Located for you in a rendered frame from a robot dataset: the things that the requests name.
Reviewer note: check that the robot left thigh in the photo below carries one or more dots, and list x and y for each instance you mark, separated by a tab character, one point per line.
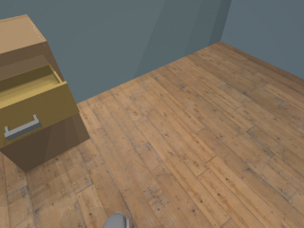
117	221

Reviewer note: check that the drawer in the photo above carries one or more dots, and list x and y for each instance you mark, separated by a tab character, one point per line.
38	91

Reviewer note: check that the cabinet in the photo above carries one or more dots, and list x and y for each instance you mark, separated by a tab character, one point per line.
23	48

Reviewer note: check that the handle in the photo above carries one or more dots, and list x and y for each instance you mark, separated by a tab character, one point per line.
23	129

